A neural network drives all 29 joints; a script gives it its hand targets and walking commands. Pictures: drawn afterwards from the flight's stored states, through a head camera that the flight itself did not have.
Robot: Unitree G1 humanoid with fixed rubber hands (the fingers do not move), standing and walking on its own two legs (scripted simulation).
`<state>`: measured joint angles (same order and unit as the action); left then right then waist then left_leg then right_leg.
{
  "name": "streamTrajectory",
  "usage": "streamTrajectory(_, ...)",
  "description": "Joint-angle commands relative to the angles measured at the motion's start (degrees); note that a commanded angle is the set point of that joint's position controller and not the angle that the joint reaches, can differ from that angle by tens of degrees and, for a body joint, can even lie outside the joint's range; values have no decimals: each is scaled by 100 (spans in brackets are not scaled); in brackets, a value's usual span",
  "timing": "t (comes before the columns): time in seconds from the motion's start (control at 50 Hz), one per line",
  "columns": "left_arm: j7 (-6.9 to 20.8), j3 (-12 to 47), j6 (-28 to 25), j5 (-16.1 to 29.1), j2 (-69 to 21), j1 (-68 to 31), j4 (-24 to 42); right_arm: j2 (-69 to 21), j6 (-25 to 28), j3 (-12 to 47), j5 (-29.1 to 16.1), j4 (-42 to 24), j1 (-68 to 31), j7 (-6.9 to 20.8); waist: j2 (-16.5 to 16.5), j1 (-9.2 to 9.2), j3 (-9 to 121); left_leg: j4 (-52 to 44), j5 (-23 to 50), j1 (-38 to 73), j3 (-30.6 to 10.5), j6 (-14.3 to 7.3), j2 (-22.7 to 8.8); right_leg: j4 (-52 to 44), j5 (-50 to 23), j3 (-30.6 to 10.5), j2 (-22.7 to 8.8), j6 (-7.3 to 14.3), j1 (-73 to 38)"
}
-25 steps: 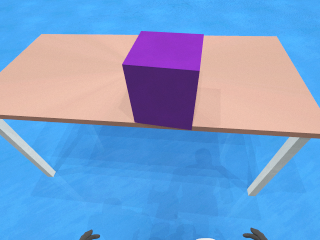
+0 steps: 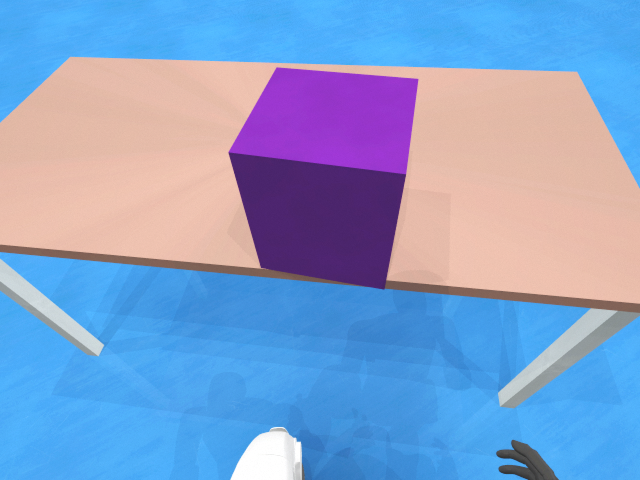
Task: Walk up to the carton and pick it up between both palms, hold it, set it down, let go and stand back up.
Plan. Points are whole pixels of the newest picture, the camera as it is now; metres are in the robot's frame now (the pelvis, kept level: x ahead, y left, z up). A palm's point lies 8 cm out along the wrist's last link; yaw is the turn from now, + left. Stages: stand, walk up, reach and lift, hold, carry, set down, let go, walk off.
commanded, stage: walk up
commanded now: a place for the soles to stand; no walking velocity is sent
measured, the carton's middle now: (332, 182) +0.50 +0.02 +0.05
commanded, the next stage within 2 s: none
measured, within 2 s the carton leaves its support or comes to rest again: neither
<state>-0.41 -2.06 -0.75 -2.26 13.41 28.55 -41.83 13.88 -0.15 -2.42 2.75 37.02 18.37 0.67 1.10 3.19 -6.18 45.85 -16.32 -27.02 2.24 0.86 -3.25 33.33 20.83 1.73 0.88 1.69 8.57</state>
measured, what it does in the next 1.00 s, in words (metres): steps on the spot: left foot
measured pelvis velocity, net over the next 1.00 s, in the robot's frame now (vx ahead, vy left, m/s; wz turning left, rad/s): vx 0.06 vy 0.01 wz -0.03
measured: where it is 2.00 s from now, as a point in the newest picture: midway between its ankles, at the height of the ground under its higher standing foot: outside the picture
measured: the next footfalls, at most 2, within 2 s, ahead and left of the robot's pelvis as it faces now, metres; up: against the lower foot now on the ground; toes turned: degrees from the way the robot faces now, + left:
left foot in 0.06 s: +0.19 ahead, +0.19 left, +0.00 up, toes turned -17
right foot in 1.74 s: +0.10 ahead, -0.02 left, +0.00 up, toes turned -14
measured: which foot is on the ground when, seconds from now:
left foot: up 0.00-0.04, down 0.06-1.00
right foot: down 0.00-1.00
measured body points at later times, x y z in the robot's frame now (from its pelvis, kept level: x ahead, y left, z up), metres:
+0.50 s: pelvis +0.04 +0.01 +0.00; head +0.04 -0.01 +0.45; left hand +0.14 +0.26 -0.11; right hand +0.11 -0.26 -0.13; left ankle +0.12 +0.12 -0.73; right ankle +0.02 -0.11 -0.73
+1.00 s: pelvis +0.06 +0.01 +0.00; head +0.06 +0.02 +0.45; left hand +0.16 +0.26 -0.12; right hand +0.15 -0.24 -0.11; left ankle +0.12 +0.12 -0.73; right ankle +0.02 -0.11 -0.73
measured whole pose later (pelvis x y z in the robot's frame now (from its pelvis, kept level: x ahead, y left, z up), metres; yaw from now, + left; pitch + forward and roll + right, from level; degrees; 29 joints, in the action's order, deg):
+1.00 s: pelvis +0.06 +0.01 +0.00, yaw -2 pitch -2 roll +0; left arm 0.6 0.3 0.8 0.0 14.5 18.2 -39.8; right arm 14.2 -0.6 0.5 0.2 40.3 16.6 0.6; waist 0.0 -0.4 -2.1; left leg 32.9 -12.3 -18.5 3.4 -0.9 -1.5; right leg 32.5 21.1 1.5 -0.9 -0.6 9.3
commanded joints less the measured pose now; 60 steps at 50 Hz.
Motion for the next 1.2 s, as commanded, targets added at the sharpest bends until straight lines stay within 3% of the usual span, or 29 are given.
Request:
streamTrajectory(0.0,-49,-242,-38,106,1059,-386,615,321,131,-78,-23,-436,344,-100,-738,-339,360,-715,1000,1612,360,-89,289,-272,-2808,-669,-910,646,1146)
streamTrajectory(0.02,-42,-204,-8,130,1013,-442,659,472,139,-119,-9,-411,558,-139,-441,-489,408,-1093,1419,2231,277,-166,297,20,-2174,-768,-867,501,1554)
streamTrajectory(0.04,-22,-119,-3,160,880,-318,673,731,150,-194,23,-396,723,-178,-118,-606,479,-1413,1616,2570,-79,-319,112,391,-1601,-760,-771,315,1771)
streamTrajectory(0.06,-4,-18,-1,184,649,-3,745,1088,149,-256,81,-418,808,-223,596,-620,783,-1730,1542,2817,-1224,-688,-859,1233,-471,-507,-456,32,1992)
streamTrajectory(0.08,-32,44,108,160,466,520,716,1228,107,-249,-35,-565,629,-258,926,-444,1007,-2408,805,2015,-2711,-1398,-2070,2230,1638,-266,9,-254,1489)
streamTrajectory(0.1,-86,-72,263,105,653,483,640,1311,45,-325,-175,-568,296,-287,855,-415,673,-2719,-85,1275,-2919,-1953,-2217,2715,1853,-432,-188,-292,1360)
streamTrajectory(0.12,-83,-114,319,70,771,252,656,1138,20,-260,-232,-579,7,-300,787,-426,411,-2914,-486,972,-2737,-1903,-1993,2861,1655,-489,-231,-323,1451)
streamTrajectory(0.14,-78,-124,304,75,749,57,737,1031,16,-210,-202,-553,-95,-300,700,-440,179,-2873,-208,905,-2394,-1750,-1801,2719,1578,-472,-244,-373,1580)
streamTrajectory(0.18,-50,-160,254,110,697,217,606,956,-8,-142,-116,-511,-262,-294,770,-313,421,-2700,-160,778,-1650,-1320,-1412,1831,1459,-373,-311,-353,1146)
streamTrajectory(0.22,33,-193,148,150,612,472,504,1040,-83,-160,-142,-480,-637,-254,909,-97,618,-2496,-830,380,-1086,-963,-999,688,615,-49,-182,-262,337)
streamTrajectory(0.24,69,-209,82,142,650,482,514,986,-99,-121,-181,-477,-789,-224,673,8,570,-2256,-900,181,-906,-768,-874,-8,-139,-38,-131,-199,29)
streamTrajectory(0.26,86,-241,37,112,760,353,540,902,-105,-97,-241,-469,-724,-185,314,-36,506,-2047,-1090,-26,-722,-547,-752,-346,-349,-235,-175,-99,-24)
streamTrajectory(0.28,88,-273,10,70,944,64,651,743,-93,-44,-308,-483,-545,-142,-190,-158,434,-1760,-1295,-161,-521,-294,-533,-724,252,-1047,-611,104,245)
streamTrajectory(0.3,79,-337,1,122,1194,-413,796,649,-109,-47,-328,-427,-425,-120,-584,-333,228,-1264,-1048,481,-127,-85,-78,-1295,1661,-1830,-1058,370,1389)
streamTrajectory(0.32,61,-302,4,179,1119,-913,908,648,-98,-90,-286,-358,-400,-98,-538,-450,-118,-990,-502,1217,-152,-138,65,-1545,1934,-1812,-1132,437,2267)
streamTrajectory(0.34,50,-216,-20,200,961,-1111,964,650,-54,-78,-252,-333,-362,-63,-456,-532,-201,-1195,-59,1317,-204,-195,24,-1496,1357,-1485,-997,297,2214)
streamTrajectory(0.36,46,-168,-57,226,890,-1074,979,681,0,-67,-228,-318,-418,-46,-501,-490,-139,-1368,341,1350,-288,-245,-69,-1357,620,-1235,-875,155,2002)
streamTrajectory(0.44,78,-127,-68,219,908,-802,937,780,136,-41,-211,-208,-295,-49,-579,-367,417,-1641,471,1346,-463,-340,-276,-1002,-55,-867,-704,69,1188)
streamTrajectory(0.58,50,-80,-32,216,954,-869,970,862,130,18,-221,-172,-111,-66,-122,-335,653,-1670,1456,1318,-434,-377,-341,-673,-1067,-687,-712,88,594)
streamTrajectory(0.62,43,-57,-10,203,925,-856,940,892,124,16,-241,-150,-60,-60,49,-307,718,-1720,1426,1331,-459,-406,-371,-637,-1032,-658,-682,83,520)
streamTrajectory(0.88,59,0,-4,238,906,-1051,792,950,108,12,-247,-181,-44,-54,-154,-381,616,-1805,1273,1368,-550,-430,-386,-810,-752,-524,-655,30,644)
streamTrajectory(0.98,65,-10,-14,231,906,-984,732,928,114,20,-252,-183,-148,-59,29,-370,563,-1866,1174,1395,-558,-433,-380,-825,-707,-529,-662,-2,654)
streamTrajectory(1.14,73,-18,-8,220,875,-780,612,962,94,-6,-263,-125,-221,-63,-21,-352,484,-2119,446,1279,-781,-469,-404,-911,-204,-438,-612,-18,691)
streamTrajectory(1.16,-86,-235,-101,19,1067,88,533,1205,-33,-123,55,-336,-633,65,211,-172,429,-1128,-33,872,-136,-431,-112,-1240,328,-1353,-1077,320,393)
streamTrajectory(1.18,-195,-375,-117,-46,1479,146,486,979,-96,-96,132,-492,-884,132,-162,-88,28,-626,-289,10,66,-265,95,-1529,320,-2115,-1671,665,154)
